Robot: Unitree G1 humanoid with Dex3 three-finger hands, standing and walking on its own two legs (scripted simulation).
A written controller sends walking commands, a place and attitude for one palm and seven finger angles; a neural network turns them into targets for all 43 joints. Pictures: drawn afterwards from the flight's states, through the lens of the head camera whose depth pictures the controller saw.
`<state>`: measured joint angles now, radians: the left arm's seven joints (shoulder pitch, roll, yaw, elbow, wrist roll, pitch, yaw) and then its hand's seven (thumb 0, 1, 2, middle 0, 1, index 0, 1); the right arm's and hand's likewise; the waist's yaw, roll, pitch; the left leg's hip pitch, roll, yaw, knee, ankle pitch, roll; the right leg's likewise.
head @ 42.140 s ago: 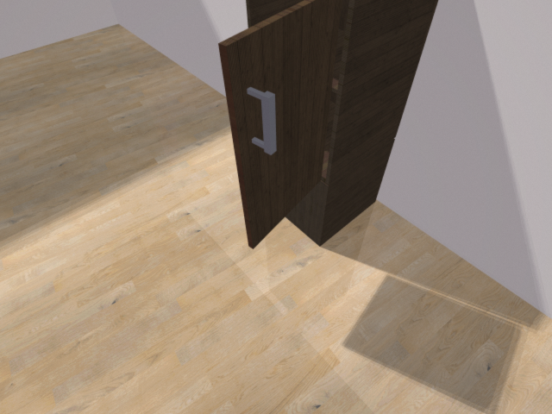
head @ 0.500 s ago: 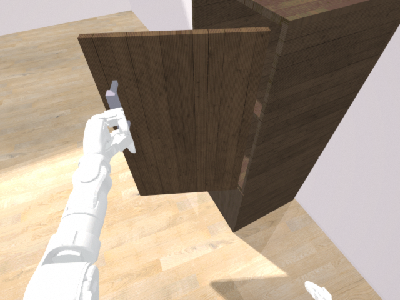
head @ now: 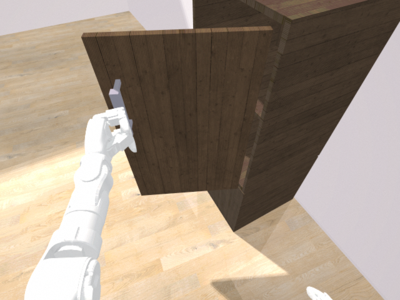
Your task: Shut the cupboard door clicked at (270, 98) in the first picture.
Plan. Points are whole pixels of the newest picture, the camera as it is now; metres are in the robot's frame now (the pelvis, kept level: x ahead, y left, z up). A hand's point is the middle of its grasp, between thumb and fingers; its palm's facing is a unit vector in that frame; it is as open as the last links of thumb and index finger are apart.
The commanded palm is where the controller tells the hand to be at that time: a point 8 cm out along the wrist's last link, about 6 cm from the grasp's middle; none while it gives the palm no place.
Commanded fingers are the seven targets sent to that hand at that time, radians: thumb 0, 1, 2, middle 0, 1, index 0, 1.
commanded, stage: push the door shut along its arc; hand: left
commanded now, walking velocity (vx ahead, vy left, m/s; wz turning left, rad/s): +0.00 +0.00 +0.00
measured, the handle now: (123, 110) +0.50 +0.18 +0.11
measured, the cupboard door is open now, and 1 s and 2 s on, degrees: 66 49 38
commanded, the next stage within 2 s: pull the fist back off the door in 1.86 s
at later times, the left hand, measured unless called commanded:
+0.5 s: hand (136, 119) +0.46 +0.15 +0.11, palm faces -0.02 -1.00 -0.01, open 3.2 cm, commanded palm +0.46 +0.19 +0.11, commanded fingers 0.00 0.90 0.90 -1.30 -1.50 -1.30 -1.50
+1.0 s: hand (145, 101) +0.52 +0.13 +0.12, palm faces -0.15 -0.99 -0.01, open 3.1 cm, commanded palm +0.53 +0.16 +0.11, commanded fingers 0.00 0.90 0.90 -1.30 -1.50 -1.30 -1.50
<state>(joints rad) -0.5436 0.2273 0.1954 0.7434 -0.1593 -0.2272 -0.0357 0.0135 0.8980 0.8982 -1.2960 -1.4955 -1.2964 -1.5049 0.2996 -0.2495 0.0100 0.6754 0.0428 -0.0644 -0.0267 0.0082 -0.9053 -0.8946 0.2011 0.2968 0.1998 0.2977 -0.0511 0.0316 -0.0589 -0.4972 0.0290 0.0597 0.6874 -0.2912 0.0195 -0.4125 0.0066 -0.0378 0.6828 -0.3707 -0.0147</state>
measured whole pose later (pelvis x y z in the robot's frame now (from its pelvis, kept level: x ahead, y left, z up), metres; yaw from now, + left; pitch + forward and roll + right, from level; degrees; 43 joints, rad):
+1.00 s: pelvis -0.02 +0.00 -0.02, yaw +1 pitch +17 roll -3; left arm -1.17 0.52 0.24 1.35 -0.13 -0.27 -0.28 0.01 0.90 0.90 -1.30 -1.50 -1.29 -1.50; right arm 0.42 -0.29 0.02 0.75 0.01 -0.11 -0.03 0.00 -0.90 -0.89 0.20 0.30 0.20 0.30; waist -0.21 0.04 -0.06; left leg -0.84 0.04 0.01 0.85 -0.31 0.02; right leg -0.72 0.02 -0.08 0.81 -0.39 -0.02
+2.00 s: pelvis +0.00 +0.01 -0.05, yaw +0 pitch +26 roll -4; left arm -1.53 0.58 0.20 1.45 -0.05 -0.15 -0.32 0.01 0.97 1.01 -1.29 -1.50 -1.30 -1.50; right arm 0.45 -0.29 0.02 0.76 -0.05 -0.11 -0.03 0.00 -0.90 -0.89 0.20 0.30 0.20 0.30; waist -0.30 0.05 -0.06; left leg -1.07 0.05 -0.01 0.99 -0.37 0.03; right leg -0.93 0.03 -0.09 0.92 -0.44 -0.01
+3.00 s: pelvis +0.02 -0.02 -0.01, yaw +1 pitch +15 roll +0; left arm -1.03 0.16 0.23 1.19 -0.01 -0.31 0.22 0.01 0.90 0.90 -1.30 -1.50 -1.30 -1.50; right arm 0.32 -0.25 -0.03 0.69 -0.04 -0.02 0.06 0.00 -0.91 -0.89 0.20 0.30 0.20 0.30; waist -0.15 0.05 -0.11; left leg -0.69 0.04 0.03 0.76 -0.34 -0.01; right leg -0.60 0.02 -0.06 0.77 -0.43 -0.04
